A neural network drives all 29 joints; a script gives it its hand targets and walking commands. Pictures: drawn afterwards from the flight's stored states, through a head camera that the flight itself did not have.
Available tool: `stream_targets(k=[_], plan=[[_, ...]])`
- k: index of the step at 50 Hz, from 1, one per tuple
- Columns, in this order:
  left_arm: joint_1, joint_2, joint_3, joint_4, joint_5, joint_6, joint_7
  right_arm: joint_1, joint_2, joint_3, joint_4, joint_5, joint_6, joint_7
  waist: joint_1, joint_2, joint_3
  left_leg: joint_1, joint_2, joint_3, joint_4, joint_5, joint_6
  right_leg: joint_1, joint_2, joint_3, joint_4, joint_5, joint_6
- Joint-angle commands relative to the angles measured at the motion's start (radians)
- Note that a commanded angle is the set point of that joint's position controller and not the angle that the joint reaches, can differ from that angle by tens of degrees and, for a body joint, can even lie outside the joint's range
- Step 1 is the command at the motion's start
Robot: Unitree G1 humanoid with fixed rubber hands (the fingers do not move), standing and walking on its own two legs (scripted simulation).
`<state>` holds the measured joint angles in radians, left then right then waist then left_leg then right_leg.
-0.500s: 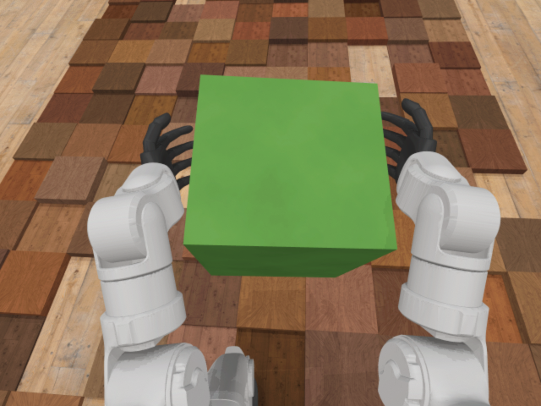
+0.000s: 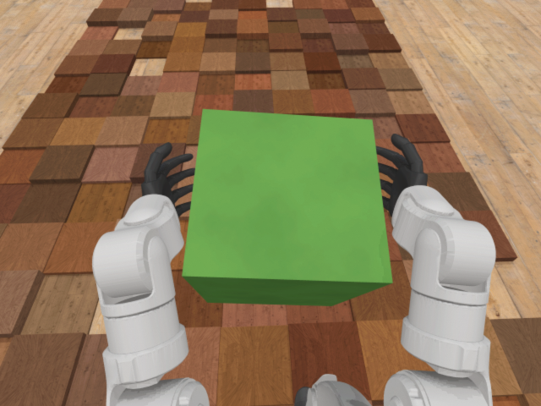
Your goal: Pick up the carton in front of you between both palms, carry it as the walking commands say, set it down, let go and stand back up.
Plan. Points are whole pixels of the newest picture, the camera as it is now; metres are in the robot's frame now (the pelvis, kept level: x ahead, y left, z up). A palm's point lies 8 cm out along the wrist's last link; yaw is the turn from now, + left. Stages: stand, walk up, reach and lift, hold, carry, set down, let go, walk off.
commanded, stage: carry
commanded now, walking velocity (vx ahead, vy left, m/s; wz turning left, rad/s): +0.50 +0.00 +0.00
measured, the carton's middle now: (278, 224) +0.37 -0.01 +0.06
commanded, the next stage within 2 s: none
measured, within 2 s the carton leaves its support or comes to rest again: neither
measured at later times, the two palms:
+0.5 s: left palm (149, 51) +0.63 +0.18 +0.19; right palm (331, 53) +0.61 -0.11 +0.19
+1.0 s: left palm (197, 7) +0.98 +0.14 +0.12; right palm (315, 9) +0.99 -0.15 +0.11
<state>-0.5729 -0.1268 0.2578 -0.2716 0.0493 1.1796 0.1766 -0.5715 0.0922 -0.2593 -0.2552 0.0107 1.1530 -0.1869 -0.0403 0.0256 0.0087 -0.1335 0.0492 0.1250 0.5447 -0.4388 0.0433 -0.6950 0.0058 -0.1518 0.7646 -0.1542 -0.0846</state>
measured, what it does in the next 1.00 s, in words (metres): walks ahead: left foot, then right foot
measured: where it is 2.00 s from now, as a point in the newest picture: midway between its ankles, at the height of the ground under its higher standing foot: (258, 157)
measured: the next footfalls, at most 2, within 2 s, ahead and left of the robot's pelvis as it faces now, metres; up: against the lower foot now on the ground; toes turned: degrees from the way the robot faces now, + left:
left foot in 0.40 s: +0.44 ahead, +0.12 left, +0.03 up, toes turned +9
right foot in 0.88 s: +0.75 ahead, -0.08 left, +0.03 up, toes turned -7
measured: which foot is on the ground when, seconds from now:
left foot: down 0.00-0.02, up 0.04-0.38, down 0.40-0.92, up 0.94-1.00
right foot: down 0.00-0.40, up 0.42-0.86, down 0.88-1.00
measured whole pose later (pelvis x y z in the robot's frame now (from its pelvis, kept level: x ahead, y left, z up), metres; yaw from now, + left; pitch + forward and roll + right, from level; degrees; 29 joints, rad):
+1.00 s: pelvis +0.64 +0.00 +0.03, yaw -1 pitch +4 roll -1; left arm -0.54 -0.19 0.26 -0.02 0.13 1.07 0.20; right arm -0.55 0.11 -0.27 0.00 -0.09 1.14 -0.24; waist 0.04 0.03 0.03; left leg -0.41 0.02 0.01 1.20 -0.37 0.02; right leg -0.47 0.02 -0.15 0.57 -0.18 -0.08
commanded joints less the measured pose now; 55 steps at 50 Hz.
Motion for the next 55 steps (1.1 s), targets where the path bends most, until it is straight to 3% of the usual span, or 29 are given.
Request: stream_targets(k=[1, 2, 3, 4, 5, 7, 11, 14, 17, 19, 20, 21, 22, 23, 25, 26, 29, 33, 38, 42, 44, 45, 46, 47, 48, 49, 50, 51, 55], plan=[[-0.472, -0.631, -0.601, -0.004, -0.189, 0.001, -0.015, -0.517, 0.709, 0.635, -0.057, 0.248, 0.035, 0.07, 0.156, -0.137, -0.683, -0.295, -0.012, -0.001, 0.616, 0.651, -0.022, 0.9, -0.184, 0.422, -0.263, 0.133, -0.155], [-0.463, -0.662, -0.612, -0.002, -0.206, 0.007, -0.02, -0.522, 0.721, 0.638, -0.072, 0.242, 0.044, 0.072, 0.158, -0.346, -0.69, -0.518, -0.169, -0.079, 0.895, -0.017, -0.035, 1.03, -0.34, 0.748, -0.328, 0.462, -0.289], [-0.452, -0.706, -0.64, -0.041, -0.234, 0.017, -0.033, -0.511, 0.756, 0.637, -0.074, 0.229, 0.047, 0.073, 0.146, -0.244, -0.658, -0.631, -0.096, -0.208, 1.015, -0.037, -0.011, 1.05, -0.333, 0.687, -0.266, 0.506, -0.281], [-0.476, -0.763, -0.676, -0.077, -0.269, 0.018, -0.048, -0.499, 0.779, 0.616, -0.101, 0.213, 0.047, 0.076, 0.167, -0.148, -0.592, -0.702, -0.065, -0.202, 1.0, -0.031, -0.008, 1.016, -0.311, 0.614, -0.251, 0.486, -0.238], [-0.508, -0.812, -0.717, -0.127, -0.308, 0.016, -0.066, -0.479, 0.8, 0.608, -0.117, 0.194, 0.045, 0.078, 0.157, -0.082, -0.532, -0.748, -0.028, -0.194, 0.93, -0.014, -0.006, 0.967, -0.292, 0.562, -0.262, 0.418, -0.188], [-0.531, -0.87, -0.787, -0.208, -0.378, 0.015, -0.096, -0.403, 0.813, 0.6, -0.147, 0.145, 0.033, 0.075, 0.11, -0.04, -0.511, -0.686, 0.002, -0.179, 0.757, 0.074, -0.01, 0.885, -0.266, 0.479, -0.32, 0.305, -0.12], [-0.426, -0.835, -0.828, -0.325, -0.41, 0.02, -0.12, -0.22, 0.799, 0.65, -0.244, 0.091, 0.028, 0.066, 0.113, -0.106, -0.459, -0.574, 0.008, -0.103, 0.352, 0.097, -0.045, 0.798, -0.257, 0.33, -0.38, 0.353, -0.123], [-0.296, -0.774, -0.824, -0.365, -0.404, 0.057, -0.119, -0.118, 0.792, 0.666, -0.288, 0.116, 0.057, 0.064, 0.101, -0.155, -0.409, -0.397, -0.035, -0.016, 0.073, 0.315, -0.049, 0.716, -0.208, 0.177, -0.395, 0.465, -0.067], [-0.199, -0.704, -0.786, -0.355, -0.377, 0.093, -0.113, -0.125, 0.726, 0.702, -0.356, 0.165, 0.103, 0.066, 0.091, -0.187, -0.367, -0.272, -0.047, 0.028, -0.106, 0.477, -0.043, 0.721, -0.193, 0.116, -0.381, 0.476, -0.013], [-0.17, -0.645, -0.757, -0.333, -0.35, 0.118, -0.099, -0.13, 0.67, 0.71, -0.361, 0.194, 0.134, 0.068, 0.045, -0.15, -0.412, -0.038, -0.082, 0.09, -0.156, 0.523, -0.025, 0.656, -0.144, 0.014, -0.186, 0.54, 0.033], [-0.178, -0.61, -0.74, -0.322, -0.333, 0.129, -0.089, -0.144, 0.636, 0.712, -0.358, 0.204, 0.148, 0.068, 0.021, -0.099, -0.463, 0.153, -0.025, 0.049, -0.107, 0.444, -0.027, 0.532, -0.114, -0.01, -0.015, 0.343, 0.058], [-0.193, -0.568, -0.717, -0.309, -0.32, 0.144, -0.078, -0.153, 0.578, 0.698, -0.35, 0.207, 0.162, 0.065, 0.003, 0.051, -0.475, 0.272, 0.175, -0.236, -0.072, 0.431, -0.006, 0.348, -0.058, 0.003, 0.209, 0.023, 0.081], [-0.215, -0.578, -0.709, -0.284, -0.327, 0.159, -0.065, -0.209, 0.539, 0.689, -0.332, 0.212, 0.171, 0.057, 0.014, 0.277, -0.508, 0.447, 0.361, -0.621, -0.154, 0.342, 0.163, 0.035, 0.056, 0.074, 0.449, -0.365, 0.09], [-0.253, -0.575, -0.696, -0.295, -0.326, 0.161, -0.057, -0.235, 0.555, 0.688, -0.349, 0.238, 0.172, 0.058, 0.003, 0.229, -0.474, 0.385, 0.36, -0.671, -0.217, 0.2, 0.201, -0.054, 0.004, 0.152, 0.551, -0.378, 0.059], [-0.306, -0.637, -0.671, -0.259, -0.321, 0.162, -0.055, -0.368, 0.623, 0.714, -0.39, 0.294, 0.176, 0.076, 0.001, 0.037, -0.402, 0.215, 0.312, -0.523, -0.238, 0.271, 0.179, -0.049, -0.062, 0.181, 0.51, -0.244, 0.037], [-0.294, -0.655, -0.659, -0.236, -0.31, 0.165, -0.054, -0.406, 0.656, 0.733, -0.386, 0.31, 0.181, 0.082, 0.009, 0.012, -0.385, 0.141, 0.296, -0.447, -0.255, 0.29, 0.157, -0.011, -0.09, 0.184, 0.441, -0.189, 0.043], [-0.343, -0.684, -0.664, -0.173, -0.273, 0.154, -0.051, -0.463, 0.702, 0.73, -0.291, 0.319, 0.171, 0.095, 0.02, 0.066, -0.384, 0.074, 0.251, -0.309, -0.31, 0.258, 0.137, 0.053, -0.099, 0.149, 0.257, -0.149, 0.066], [-0.369, -0.699, -0.649, -0.03, -0.225, 0.126, -0.05, -0.465, 0.715, 0.683, -0.112, 0.272, 0.145, 0.095, 0.0, 0.078, -0.365, 0.161, 0.204, -0.191, -0.286, 0.479, 0.139, -0.005, -0.096, 0.096, 0.06, 0.004, 0.085], [-0.435, -0.767, -0.611, 0.14, -0.191, 0.062, -0.065, -0.525, 0.786, 0.62, 0.087, 0.205, 0.076, 0.096, -0.023, 0.087, -0.311, 0.206, 0.151, -0.102, -0.225, 0.56, 0.113, 0.008, -0.058, 0.046, -0.136, 0.153, 0.07], [-0.52, -0.846, -0.599, 0.227, -0.187, 0.001, -0.078, -0.622, 0.872, 0.608, 0.169, 0.189, 0.008, 0.099, -0.018, 0.106, -0.282, 0.204, 0.146, -0.073, -0.161, 0.66, 0.075, 0.142, -0.013, -0.008, -0.263, 0.155, 0.032], [-0.527, -0.877, -0.591, 0.262, -0.19, -0.029, -0.085, -0.668, 0.917, 0.615, 0.185, 0.185, -0.023, 0.097, 0.063, 0.098, -0.377, 0.143, 0.115, -0.009, 0.081, 0.796, 0.03, 0.427, 0.025, -0.05, -0.329, 0.143, 0.014], [-0.568, -0.89, -0.599, 0.259, -0.192, -0.048, -0.087, -0.691, 0.951, 0.63, 0.186, 0.189, -0.04, 0.097, 0.068, -0.023, -0.466, -0.089, 0.059, -0.001, 0.3, 0.686, 0.004, 0.739, -0.021, 0.006, -0.274, 0.149, -0.027], [-0.555, -0.915, -0.607, 0.277, -0.199, -0.07, -0.085, -0.706, 0.967, 0.644, 0.154, 0.202, -0.05, 0.1, 0.142, -0.268, -0.605, -0.381, -0.047, 0.02, 0.617, 0.447, -0.04, 1.022, -0.21, 0.383, -0.317, 0.028, -0.141], [-0.539, -0.939, -0.614, 0.272, -0.21, -0.081, -0.088, -0.741, 0.998, 0.667, 0.131, 0.218, -0.06, 0.103, 0.13, -0.366, -0.615, -0.548, -0.115, -0.06, 0.799, -0.011, -0.051, 1.07, -0.327, 0.598, -0.386, 0.146, -0.186], [-0.558, -0.97, -0.636, 0.238, -0.235, -0.091, -0.094, -0.766, 1.019, 0.668, 0.125, 0.226, -0.071, 0.101, 0.12, -0.225, -0.605, -0.615, -0.061, -0.158, 0.867, -0.022, -0.027, 1.062, -0.328, 0.551, -0.339, 0.202, -0.187], [-0.59, -0.999, -0.665, 0.204, -0.262, -0.102, -0.098, -0.757, 1.025, 0.664, 0.113, 0.233, -0.079, 0.098, 0.131, -0.107, -0.572, -0.648, -0.024, -0.175, 0.809, 0.013, -0.017, 1.006, -0.311, 0.495, -0.327, 0.242, -0.17], [-0.616, -1.016, -0.684, 0.173, -0.282, -0.112, -0.1, -0.741, 1.027, 0.658, 0.106, 0.23, -0.086, 0.094, 0.124, -0.071, -0.552, -0.646, 0.004, -0.177, 0.752, 0.039, -0.008, 0.948, -0.304, 0.461, -0.334, 0.217, -0.149], [-0.625, -1.023, -0.699, 0.152, -0.297, -0.121, -0.102, -0.713, 1.016, 0.653, 0.106, 0.216, -0.094, 0.089, 0.109, -0.064, -0.55, -0.64, 0.019, -0.176, 0.701, 0.059, -0.007, 0.917, -0.29, 0.43, -0.339, 0.176, -0.133], [-0.591, -0.992, -0.743, 0.095, -0.327, -0.136, -0.111, -0.643, 0.952, 0.67, 0.055, 0.188, -0.116, 0.077, 0.1, -0.119, -0.523, -0.683, 0.03, -0.114, 0.521, 0.04, -0.03, 0.891, -0.297, 0.374, -0.375, 0.197, -0.162]])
